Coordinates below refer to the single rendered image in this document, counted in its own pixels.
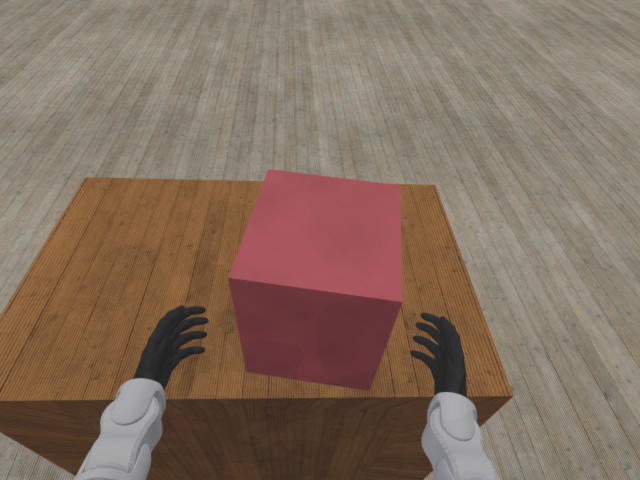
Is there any right robot hand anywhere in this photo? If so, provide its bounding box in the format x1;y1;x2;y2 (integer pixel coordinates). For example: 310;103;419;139
410;313;467;398

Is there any pedestal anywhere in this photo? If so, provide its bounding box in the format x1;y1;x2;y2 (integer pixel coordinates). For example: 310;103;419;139
0;177;513;480

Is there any left robot hand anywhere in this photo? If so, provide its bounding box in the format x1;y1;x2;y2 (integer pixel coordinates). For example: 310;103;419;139
133;305;208;389

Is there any left robot forearm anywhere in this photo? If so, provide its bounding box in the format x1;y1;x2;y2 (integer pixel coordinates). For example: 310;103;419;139
74;378;166;480

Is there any carton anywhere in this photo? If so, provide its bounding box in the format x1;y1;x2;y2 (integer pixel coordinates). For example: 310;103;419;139
228;169;403;391

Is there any right robot forearm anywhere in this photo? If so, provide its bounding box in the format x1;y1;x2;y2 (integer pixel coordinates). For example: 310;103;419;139
421;392;500;480

